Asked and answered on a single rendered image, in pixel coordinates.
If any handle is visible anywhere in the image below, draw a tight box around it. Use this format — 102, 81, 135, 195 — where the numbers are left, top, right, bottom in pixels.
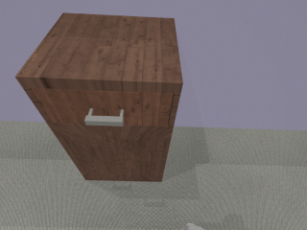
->
84, 108, 124, 127

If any drawer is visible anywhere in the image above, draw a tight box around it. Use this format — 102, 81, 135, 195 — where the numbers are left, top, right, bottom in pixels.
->
32, 88, 173, 127

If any cabinet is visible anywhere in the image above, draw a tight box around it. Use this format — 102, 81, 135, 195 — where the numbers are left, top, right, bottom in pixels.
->
15, 12, 183, 182

